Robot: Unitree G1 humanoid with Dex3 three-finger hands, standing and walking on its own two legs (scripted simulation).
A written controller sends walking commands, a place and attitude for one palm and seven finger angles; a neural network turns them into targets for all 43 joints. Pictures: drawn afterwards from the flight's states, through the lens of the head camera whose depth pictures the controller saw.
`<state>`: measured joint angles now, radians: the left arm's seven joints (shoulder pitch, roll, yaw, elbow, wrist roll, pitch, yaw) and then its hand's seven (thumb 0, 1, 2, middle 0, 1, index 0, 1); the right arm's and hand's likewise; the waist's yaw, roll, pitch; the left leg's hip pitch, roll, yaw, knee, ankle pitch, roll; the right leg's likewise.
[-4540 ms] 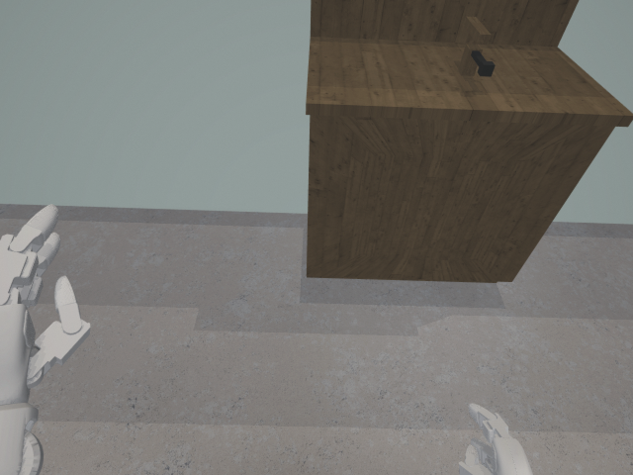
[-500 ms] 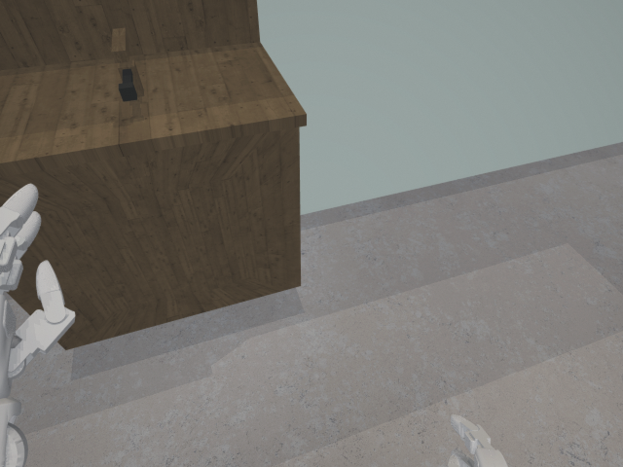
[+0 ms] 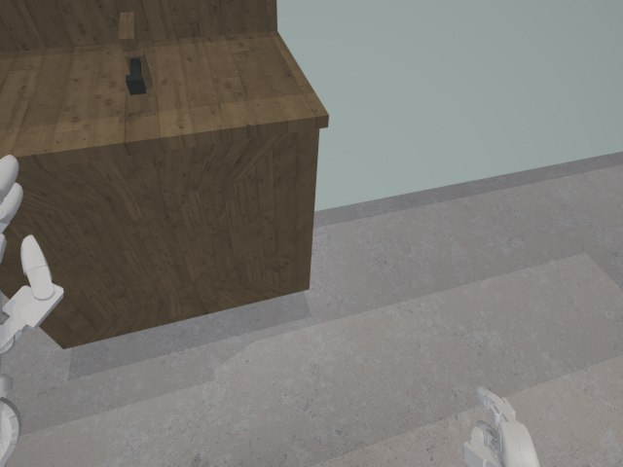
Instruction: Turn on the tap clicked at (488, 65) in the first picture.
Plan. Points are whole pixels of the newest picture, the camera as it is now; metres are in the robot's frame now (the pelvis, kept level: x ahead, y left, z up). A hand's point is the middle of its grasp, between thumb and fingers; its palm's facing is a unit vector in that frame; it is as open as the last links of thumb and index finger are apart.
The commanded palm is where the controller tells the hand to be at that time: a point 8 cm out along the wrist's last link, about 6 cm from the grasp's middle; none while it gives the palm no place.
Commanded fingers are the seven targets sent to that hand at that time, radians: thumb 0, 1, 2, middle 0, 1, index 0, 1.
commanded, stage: take the last steps up to it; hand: left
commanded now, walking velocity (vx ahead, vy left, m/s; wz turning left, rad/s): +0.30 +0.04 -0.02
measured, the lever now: (135, 84) +0.73 +0.38 +0.11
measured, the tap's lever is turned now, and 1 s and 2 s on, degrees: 0 0 0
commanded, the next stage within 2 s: come to a stop and stand still in 1.16 s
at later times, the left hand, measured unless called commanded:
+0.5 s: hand (121, 211) +0.32 +0.23 +0.19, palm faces +0.40 -0.82 -0.42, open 7.4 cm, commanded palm +0.27 +0.28 +0.19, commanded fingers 0.00 0.90 0.90 -0.20 -0.30 -0.20 -0.30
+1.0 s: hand (169, 148) +0.44 +0.21 +0.18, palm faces +0.43 -0.80 -0.42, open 7.4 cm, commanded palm +0.38 +0.26 +0.19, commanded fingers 0.00 0.90 0.90 -0.20 -0.30 -0.20 -0.30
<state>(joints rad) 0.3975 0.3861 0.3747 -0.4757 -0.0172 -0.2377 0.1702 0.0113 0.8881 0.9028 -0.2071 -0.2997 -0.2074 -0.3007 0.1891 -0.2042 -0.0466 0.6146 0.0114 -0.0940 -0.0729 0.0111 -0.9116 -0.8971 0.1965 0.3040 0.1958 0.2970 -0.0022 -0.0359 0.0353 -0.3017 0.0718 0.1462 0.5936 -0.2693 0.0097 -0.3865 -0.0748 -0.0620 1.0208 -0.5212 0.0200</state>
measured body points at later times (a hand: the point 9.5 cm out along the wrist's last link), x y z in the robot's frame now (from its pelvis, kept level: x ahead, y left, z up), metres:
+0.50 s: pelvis +0.11 +0.00 +0.01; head +0.14 -0.01 +0.46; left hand +0.29 +0.27 +0.21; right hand +0.27 -0.26 -0.08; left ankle +0.17 +0.13 -0.71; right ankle +0.08 -0.10 -0.73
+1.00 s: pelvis +0.22 -0.02 +0.00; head +0.24 -0.05 +0.45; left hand +0.41 +0.25 +0.21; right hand +0.38 -0.25 -0.11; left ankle +0.19 +0.10 -0.66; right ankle +0.24 -0.12 -0.73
